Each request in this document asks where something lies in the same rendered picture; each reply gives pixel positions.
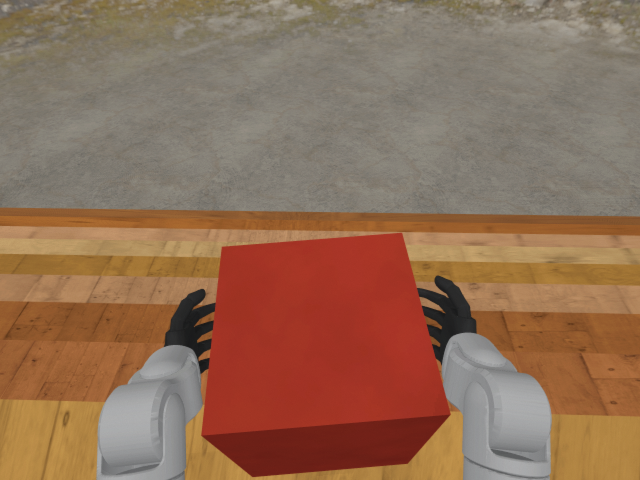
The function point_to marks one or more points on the left robot forearm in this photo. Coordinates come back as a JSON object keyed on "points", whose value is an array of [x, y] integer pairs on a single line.
{"points": [[141, 428]]}

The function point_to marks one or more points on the carton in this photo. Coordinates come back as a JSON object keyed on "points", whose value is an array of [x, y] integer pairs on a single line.
{"points": [[320, 357]]}

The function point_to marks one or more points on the right robot forearm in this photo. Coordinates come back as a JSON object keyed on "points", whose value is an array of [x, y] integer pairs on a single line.
{"points": [[506, 414]]}

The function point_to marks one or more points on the robot left hand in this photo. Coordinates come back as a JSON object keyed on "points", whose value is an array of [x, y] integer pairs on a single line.
{"points": [[182, 330]]}

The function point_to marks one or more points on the robot right hand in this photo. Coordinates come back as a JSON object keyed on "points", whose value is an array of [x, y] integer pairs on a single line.
{"points": [[456, 319]]}

